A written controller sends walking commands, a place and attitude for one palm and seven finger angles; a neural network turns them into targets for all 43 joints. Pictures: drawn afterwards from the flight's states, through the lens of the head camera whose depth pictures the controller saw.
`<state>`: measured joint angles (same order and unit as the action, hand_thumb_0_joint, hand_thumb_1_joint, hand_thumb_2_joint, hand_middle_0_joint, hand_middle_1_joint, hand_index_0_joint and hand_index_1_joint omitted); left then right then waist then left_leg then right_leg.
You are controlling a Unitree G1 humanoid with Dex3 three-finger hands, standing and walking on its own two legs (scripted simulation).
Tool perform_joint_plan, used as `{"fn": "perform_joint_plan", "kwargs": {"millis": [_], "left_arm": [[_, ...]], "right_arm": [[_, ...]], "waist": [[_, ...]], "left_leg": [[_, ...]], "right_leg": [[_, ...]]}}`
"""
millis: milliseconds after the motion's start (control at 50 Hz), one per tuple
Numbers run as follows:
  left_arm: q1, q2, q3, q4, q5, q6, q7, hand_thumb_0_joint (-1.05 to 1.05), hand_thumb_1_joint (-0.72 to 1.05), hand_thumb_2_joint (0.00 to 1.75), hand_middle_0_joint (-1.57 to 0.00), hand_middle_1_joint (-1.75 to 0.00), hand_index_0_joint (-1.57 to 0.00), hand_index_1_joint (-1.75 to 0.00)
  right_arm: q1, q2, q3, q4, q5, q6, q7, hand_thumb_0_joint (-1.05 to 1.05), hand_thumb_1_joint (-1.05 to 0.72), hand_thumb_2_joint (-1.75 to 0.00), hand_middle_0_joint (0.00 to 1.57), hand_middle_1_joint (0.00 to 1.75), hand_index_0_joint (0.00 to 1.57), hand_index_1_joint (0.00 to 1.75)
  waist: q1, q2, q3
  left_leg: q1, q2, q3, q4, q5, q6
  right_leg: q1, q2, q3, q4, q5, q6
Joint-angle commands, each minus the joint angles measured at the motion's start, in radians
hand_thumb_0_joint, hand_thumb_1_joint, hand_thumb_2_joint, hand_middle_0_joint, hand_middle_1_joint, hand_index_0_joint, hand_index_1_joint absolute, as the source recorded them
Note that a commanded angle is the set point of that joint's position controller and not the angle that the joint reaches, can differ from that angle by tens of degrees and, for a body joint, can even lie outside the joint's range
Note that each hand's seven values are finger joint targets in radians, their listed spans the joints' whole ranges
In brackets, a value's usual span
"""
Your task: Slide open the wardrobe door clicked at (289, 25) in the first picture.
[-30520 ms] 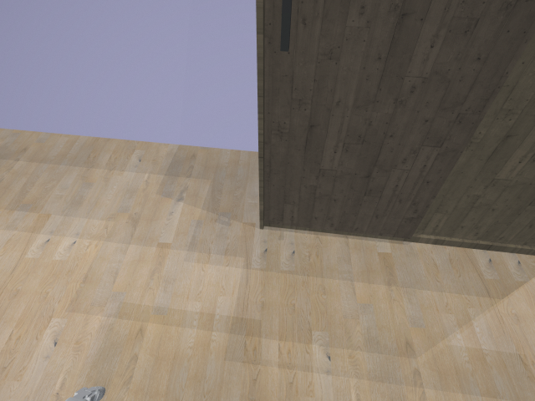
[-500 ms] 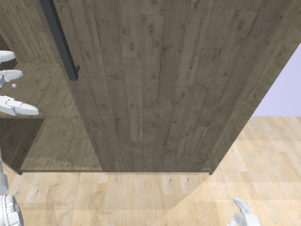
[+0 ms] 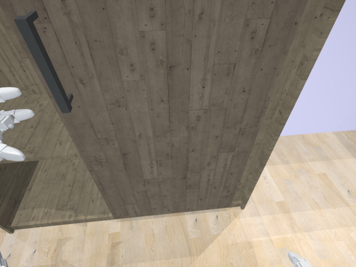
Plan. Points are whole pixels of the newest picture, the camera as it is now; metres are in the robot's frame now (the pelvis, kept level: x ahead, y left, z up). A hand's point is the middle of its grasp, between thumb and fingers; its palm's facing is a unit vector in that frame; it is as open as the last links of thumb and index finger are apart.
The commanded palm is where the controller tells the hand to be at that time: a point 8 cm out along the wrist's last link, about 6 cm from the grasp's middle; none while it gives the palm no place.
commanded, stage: draw the hand back to the body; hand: left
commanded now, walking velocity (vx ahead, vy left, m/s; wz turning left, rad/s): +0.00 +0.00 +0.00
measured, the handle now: (51, 67) +0.50 +0.32 +0.23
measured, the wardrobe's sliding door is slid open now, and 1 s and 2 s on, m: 0.56 0.56 0.56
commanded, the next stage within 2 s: step back with the hand held close in 1.40 s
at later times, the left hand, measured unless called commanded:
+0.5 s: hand out of the picture +0.24 +0.33 +0.18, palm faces +0.51 -0.82 -0.27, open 13.8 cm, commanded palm +0.19 +0.35 +0.19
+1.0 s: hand (31, 189) +0.21 +0.25 +0.16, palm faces +0.44 -0.81 -0.40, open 9.0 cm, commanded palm +0.15 +0.29 +0.18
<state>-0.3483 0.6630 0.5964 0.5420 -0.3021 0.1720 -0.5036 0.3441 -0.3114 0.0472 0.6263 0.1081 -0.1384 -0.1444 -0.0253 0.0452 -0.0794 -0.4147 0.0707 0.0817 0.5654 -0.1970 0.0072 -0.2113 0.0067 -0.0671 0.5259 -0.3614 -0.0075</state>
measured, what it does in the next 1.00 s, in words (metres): stands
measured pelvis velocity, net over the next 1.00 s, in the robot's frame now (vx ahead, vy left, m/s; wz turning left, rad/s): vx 0.02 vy -0.01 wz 0.00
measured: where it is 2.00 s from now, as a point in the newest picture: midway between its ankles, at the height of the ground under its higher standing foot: outside the picture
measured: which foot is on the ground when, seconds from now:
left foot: down 0.00-1.00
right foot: down 0.00-1.00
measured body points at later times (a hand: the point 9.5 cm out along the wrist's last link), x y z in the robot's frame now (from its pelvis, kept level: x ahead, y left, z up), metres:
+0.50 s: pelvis -0.01 +0.01 +0.01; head -0.02 -0.01 +0.46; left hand +0.21 +0.37 +0.19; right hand +0.21 -0.19 -0.05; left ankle +0.06 +0.12 -0.73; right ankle -0.06 -0.11 -0.73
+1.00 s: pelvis +0.02 -0.01 +0.01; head +0.00 -0.04 +0.46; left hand +0.18 +0.29 +0.18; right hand +0.19 -0.25 -0.08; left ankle +0.06 +0.12 -0.73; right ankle -0.06 -0.11 -0.73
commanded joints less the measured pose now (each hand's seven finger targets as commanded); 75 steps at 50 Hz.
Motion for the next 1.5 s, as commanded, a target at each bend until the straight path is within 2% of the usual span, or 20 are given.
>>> {"fn": "perform_joint_plan", "kwargs": {"millis": [0,80,160,180,200,300,320,340,360,420,500,520,560,620,720,1000,1060,1220,1360,1480], "left_arm": [[-0.132,0.325,0.121,-0.365,-0.065,-0.056,0.045,0.0,-0.55,0.2,-0.25,-1.15,-0.25,-1.15],[-0.102,0.278,0.107,-0.413,-0.084,-0.01,0.064,0.0,-0.55,0.2,-0.25,-1.15,-0.25,-1.15],[-0.153,0.195,0.019,-0.557,-0.076,-0.004,0.084,0.0,-0.55,0.2,-0.25,-1.15,-0.25,-1.15],[-0.177,0.218,0.037,-0.601,-0.072,-0.01,0.096,0.0,-0.55,0.2,-0.25,-1.15,-0.25,-1.15],[-0.131,0.168,0.008,-0.597,-0.076,-0.012,0.102,0.0,-0.55,0.2,-0.25,-1.15,-0.25,-1.15],[-0.088,0.14,0.002,-0.654,-0.078,-0.012,0.123,0.0,-0.37,0.29,-0.24,-1.04,-0.24,-1.04],[-0.098,0.208,0.003,-0.714,0.086,-0.117,0.31,0.0,-0.33,0.31,-0.24,-1.02,-0.24,-1.02],[0.027,0.085,-0.05,-0.636,0.1,-0.144,0.395,0.0,-0.3,0.32,-0.24,-1.0,-0.24,-1.0],[0.058,0.052,-0.071,-0.699,0.121,-0.177,0.453,0.0,-0.26,0.34,-0.24,-0.98,-0.24,-0.98],[0.147,-0.012,-0.118,-0.801,0.165,-0.232,0.549,0.0,-0.15,0.39,-0.24,-0.92,-0.24,-0.92],[0.178,0.01,-0.087,-0.85,0.202,-0.282,0.614,0.0,-0.01,0.46,-0.23,-0.83,-0.23,-0.83],[0.209,-0.024,-0.108,-0.861,0.206,-0.289,0.621,0.0,0.03,0.48,-0.23,-0.81,-0.23,-0.81],[0.242,0.007,-0.073,-0.874,0.214,-0.304,0.632,0.0,0.1,0.51,-0.23,-0.77,-0.23,-0.77],[0.341,-0.064,-0.118,-0.91,0.215,-0.314,0.636,0.0,0.21,0.57,-0.22,-0.7,-0.22,-0.7],[0.506,-0.072,-0.099,-0.941,0.215,-0.324,0.634,0.0,0.39,0.65,-0.22,-0.6,-0.22,-0.6],[0.761,-0.117,-0.141,-1.136,0.219,-0.333,0.618,0.0,0.9,0.9,-0.2,-0.3,-0.2,-0.3],[0.707,-0.082,-0.113,-1.138,0.219,-0.329,0.624,0.0,0.9,0.9,-0.2,-0.3,-0.2,-0.3],[0.725,-0.143,-0.16,-1.097,0.215,-0.299,0.617,0.0,0.9,0.9,-0.2,-0.3,-0.2,-0.3],[0.715,-0.097,-0.119,-1.104,0.217,-0.29,0.617,0.0,0.9,0.9,-0.2,-0.3,-0.2,-0.3],[0.745,-0.125,-0.139,-1.119,0.215,-0.289,0.617,0.0,0.9,0.9,-0.2,-0.3,-0.2,-0.3]], "right_arm": [[-0.155,-0.104,-0.045,-0.224,-0.008,-0.083,0.011,0.0,-0.9,-0.9,0.2,0.3,0.2,0.3],[-0.172,-0.111,-0.049,-0.223,0.003,-0.084,0.007,0.0,-0.9,-0.9,0.2,0.3,0.2,0.3],[-0.212,-0.089,-0.038,-0.224,0.001,-0.092,-0.005,0.0,-0.9,-0.9,0.2,0.3,0.2,0.3],[-0.215,-0.09,-0.037,-0.213,-0.005,-0.095,-0.009,0.0,-0.9,-0.9,0.2,0.3,0.2,0.3],[-0.223,-0.083,-0.03,-0.21,-0.011,-0.098,-0.01,0.0,-0.9,-0.9,0.2,0.3,0.2,0.3],[-0.261,-0.07,-0.014,-0.189,-0.017,-0.106,-0.019,0.0,-0.9,-0.9,0.2,0.3,0.2,0.3],[-0.244,-0.076,-0.018,-0.171,-0.066,-0.117,0.007,0.0,-0.9,-0.9,0.2,0.3,0.2,0.3],[-0.248,-0.073,-0.022,-0.148,-0.072,-0.115,0.007,0.0,-0.9,-0.9,0.2,0.3,0.2,0.3],[-0.249,-0.073,-0.031,-0.146,-0.072,-0.108,0.014,0.0,-0.9,-0.9,0.2,0.3,0.2,0.3],[-0.266,-0.061,-0.034,-0.141,-0.08,-0.092,0.027,0.0,-0.9,-0.9,0.2,0.3,0.2,0.3],[-0.278,-0.064,-0.042,-0.125,-0.091,-0.08,0.028,0.0,-0.9,-0.9,0.2,0.3,0.2,0.3],[-0.282,-0.054,-0.046,-0.121,-0.092,-0.077,0.027,0.0,-0.9,-0.9,0.2,0.3,0.2,0.3],[-0.287,-0.06,-0.05,-0.112,-0.096,-0.073,0.026,0.0,-0.9,-0.9,0.2,0.3,0.2,0.3],[-0.299,-0.043,-0.056,-0.113,-0.098,-0.067,0.03,0.0,-0.9,-0.9,0.2,0.3,0.2,0.3],[-0.299,-0.042,-0.068,-0.118,-0.102,-0.058,0.037,0.0,-0.9,-0.9,0.2,0.3,0.2,0.3],[-0.292,-0.024,-0.075,-0.149,-0.11,-0.044,0.041,0.0,-0.9,-0.9,0.2,0.3,0.2,0.3],[-0.289,-0.024,-0.074,-0.138,-0.11,-0.035,0.032,0.0,-0.9,-0.9,0.2,0.3,0.2,0.3],[-0.292,-0.011,-0.067,-0.144,-0.115,-0.009,0.03,0.0,-0.9,-0.9,0.2,0.3,0.2,0.3],[-0.305,-0.015,-0.064,-0.147,-0.116,0.003,0.03,0.0,-0.9,-0.9,0.2,0.3,0.2,0.3],[-0.301,-0.005,-0.064,-0.153,-0.116,0.008,0.033,0.0,-0.9,-0.9,0.2,0.3,0.2,0.3]], "waist": [[0.079,0.057,-0.18],[0.067,0.029,-0.163],[0.053,0.086,-0.172],[0.053,0.104,-0.181],[0.053,0.107,-0.157],[0.065,0.093,-0.139],[0.06,0.104,0.002],[0.048,0.095,0.017],[0.058,0.077,-0.012],[0.059,0.074,-0.053],[0.069,0.039,-0.073],[0.068,0.063,-0.063],[0.077,0.029,-0.076],[0.078,0.052,-0.035],[0.09,-0.011,-0.018],[0.09,-0.003,0.006],[0.084,-0.012,0.019],[0.086,-0.026,0.009],[0.098,-0.042,-0.007],[0.094,-0.018,-0.004]], "left_leg": [[0.301,-0.057,-0.088,-0.045,0.178,0.036],[0.308,-0.055,-0.083,-0.042,0.14,0.035],[0.366,-0.057,-0.088,-0.048,0.142,0.034],[0.381,-0.055,-0.1,-0.057,0.147,0.032],[0.383,-0.054,-0.104,-0.066,0.14,0.029],[0.395,-0.053,-0.115,-0.101,0.11,0.025],[0.347,-0.069,-0.093,-0.12,0.052,0.016],[0.343,-0.057,-0.105,-0.145,-0.002,0.006],[0.354,-0.059,-0.099,-0.157,0.001,0.008],[0.389,-0.041,-0.091,-0.195,-0.031,0.009],[0.411,-0.041,-0.073,-0.216,-0.001,0.017],[0.42,-0.04,-0.065,-0.216,0.017,0.018],[0.423,-0.045,-0.062,-0.216,0.044,0.021],[0.422,-0.042,-0.049,-0.22,0.06,0.02],[0.402,-0.045,-0.038,-0.212,0.11,0.026],[0.42,-0.056,-0.004,-0.173,0.209,0.035],[0.426,-0.059,-0.003,-0.168,0.212,0.035],[0.434,-0.057,-0.004,-0.168,0.253,0.039],[0.438,-0.061,-0.004,-0.165,0.27,0.038],[0.428,-0.058,-0.002,-0.161,0.288,0.035]], "right_leg": [[-0.109,0.026,0.027,-0.077,0.329,0.014],[-0.138,0.025,0.04,-0.092,0.301,0.036],[-0.14,0.033,0.031,-0.101,0.269,0.023],[-0.137,0.034,0.028,-0.105,0.268,0.016],[-0.139,0.034,0.019,-0.105,0.258,0.007],[-0.109,0.035,0.005,-0.128,0.221,-0.003],[-0.178,0.021,0.047,-0.213,0.154,-0.002],[-0.165,0.011,0.026,-0.198,0.128,-0.008],[-0.121,0.016,0.026,-0.212,0.14,-0.011],[-0.066,0.009,0.025,-0.197,0.117,-0.009],[-0.023,0.013,0.031,-0.218,0.13,-0.007],[-0.015,0.012,0.03,-0.216,0.143,-0.007],[0.009,0.014,0.03,-0.232,0.162,-0.006],[0.012,0.009,0.029,-0.229,0.171,-0.003],[0.04,0.003,0.027,-0.229,0.228,0.004],[0.042,-0.008,0.034,-0.234,0.392,0.023],[0.032,-0.005,0.036,-0.25,0.399,0.024],[0.063,-0.015,0.034,-0.221,0.474,0.03],[0.076,-0.015,0.034,-0.231,0.514,0.034],[0.093,-0.021,0.029,-0.212,0.536,0.033]]}}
